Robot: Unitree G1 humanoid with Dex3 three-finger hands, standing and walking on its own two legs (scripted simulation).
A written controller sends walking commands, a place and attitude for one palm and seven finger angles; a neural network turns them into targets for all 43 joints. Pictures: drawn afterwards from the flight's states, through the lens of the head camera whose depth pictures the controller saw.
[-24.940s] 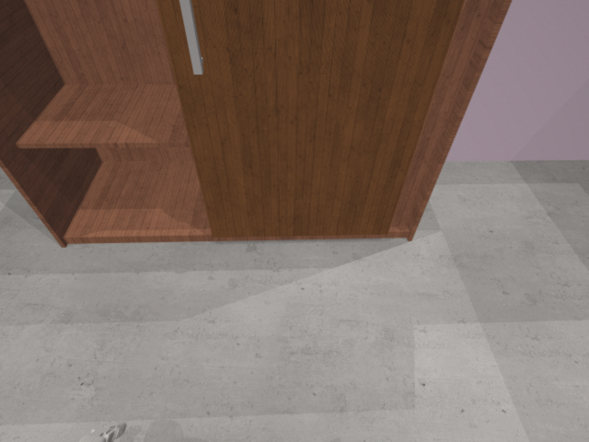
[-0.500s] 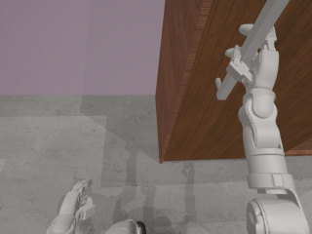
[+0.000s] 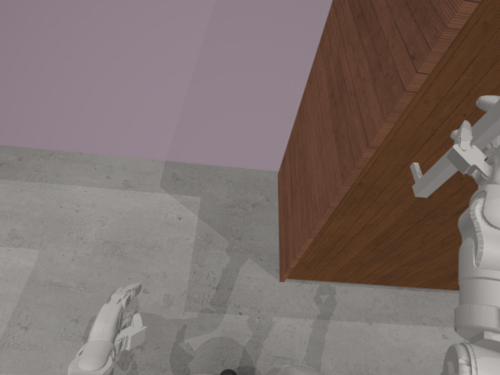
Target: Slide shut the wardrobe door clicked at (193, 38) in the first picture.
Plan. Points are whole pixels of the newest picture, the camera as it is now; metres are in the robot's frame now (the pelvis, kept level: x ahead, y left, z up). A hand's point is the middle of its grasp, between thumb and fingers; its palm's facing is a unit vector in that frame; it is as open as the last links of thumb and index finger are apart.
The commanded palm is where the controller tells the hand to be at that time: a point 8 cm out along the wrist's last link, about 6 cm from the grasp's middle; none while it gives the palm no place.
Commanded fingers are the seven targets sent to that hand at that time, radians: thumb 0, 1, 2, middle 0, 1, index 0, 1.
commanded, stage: stop walking and hold the door there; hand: right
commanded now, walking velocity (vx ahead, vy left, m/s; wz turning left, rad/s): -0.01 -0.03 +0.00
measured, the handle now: (470, 127) +0.44 -0.30 +0.17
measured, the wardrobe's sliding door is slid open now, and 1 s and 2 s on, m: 0.00 0.00 0.00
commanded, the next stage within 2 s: loosen the grip on the handle in 1.28 s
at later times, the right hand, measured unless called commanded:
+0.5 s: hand (462, 150) +0.40 -0.27 +0.17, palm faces +0.38 +0.91 -0.19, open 6.6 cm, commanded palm +0.36 -0.29 +0.16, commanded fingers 0.00 -0.90 -0.90 0.45 1.40 0.45 1.40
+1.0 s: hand (464, 152) +0.40 -0.27 +0.17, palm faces +0.21 +0.97 -0.11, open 6.4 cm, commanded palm +0.36 -0.29 +0.16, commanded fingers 0.00 -0.90 -0.90 0.45 1.40 0.45 1.40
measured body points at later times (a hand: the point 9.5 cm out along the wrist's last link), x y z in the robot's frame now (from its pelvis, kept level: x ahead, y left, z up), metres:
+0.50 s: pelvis +0.01 -0.03 +0.00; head +0.01 -0.02 +0.45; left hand +0.11 +0.23 -0.12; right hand +0.37 -0.32 +0.18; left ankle +0.02 +0.00 -0.74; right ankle +0.03 -0.13 -0.75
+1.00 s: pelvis +0.03 -0.10 -0.01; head +0.02 -0.10 +0.44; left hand +0.19 +0.13 -0.10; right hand +0.38 -0.32 +0.17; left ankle +0.03 +0.00 -0.75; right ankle +0.03 -0.13 -0.75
